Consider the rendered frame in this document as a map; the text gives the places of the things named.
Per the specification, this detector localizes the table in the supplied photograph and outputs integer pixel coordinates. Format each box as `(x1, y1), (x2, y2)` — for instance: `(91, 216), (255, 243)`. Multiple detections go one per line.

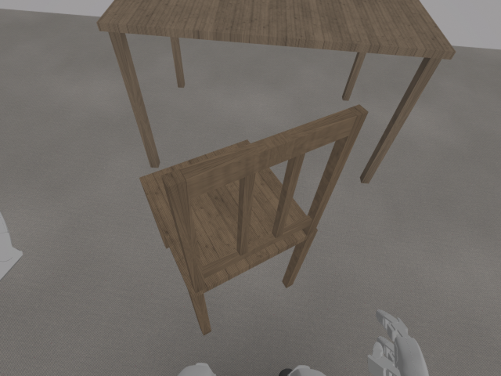
(96, 0), (456, 183)

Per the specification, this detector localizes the right robot shin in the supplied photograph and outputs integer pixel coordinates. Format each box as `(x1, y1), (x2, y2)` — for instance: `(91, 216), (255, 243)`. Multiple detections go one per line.
(289, 365), (310, 374)

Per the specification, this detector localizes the chair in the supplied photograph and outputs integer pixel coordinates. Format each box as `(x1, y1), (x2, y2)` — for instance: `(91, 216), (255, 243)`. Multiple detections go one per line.
(139, 104), (368, 335)

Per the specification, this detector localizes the robot left hand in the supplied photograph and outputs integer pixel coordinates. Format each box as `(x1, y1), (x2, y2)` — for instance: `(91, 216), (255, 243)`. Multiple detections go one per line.
(0, 212), (23, 281)

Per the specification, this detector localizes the robot right hand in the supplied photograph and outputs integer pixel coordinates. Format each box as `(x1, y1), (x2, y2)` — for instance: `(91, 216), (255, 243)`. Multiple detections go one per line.
(368, 309), (429, 376)

